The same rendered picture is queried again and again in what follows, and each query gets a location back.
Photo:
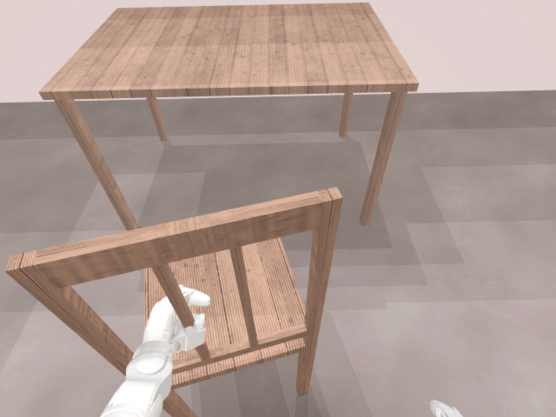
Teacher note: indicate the table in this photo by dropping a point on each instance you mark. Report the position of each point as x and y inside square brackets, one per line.
[234, 50]

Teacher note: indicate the robot left forearm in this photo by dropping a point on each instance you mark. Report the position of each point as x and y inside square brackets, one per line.
[147, 384]

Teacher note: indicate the chair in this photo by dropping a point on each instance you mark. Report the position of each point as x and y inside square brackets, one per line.
[236, 257]

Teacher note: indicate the robot left hand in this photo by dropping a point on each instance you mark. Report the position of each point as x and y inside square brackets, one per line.
[164, 325]

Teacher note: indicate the robot right hand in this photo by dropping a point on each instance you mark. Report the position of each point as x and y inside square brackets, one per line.
[442, 410]

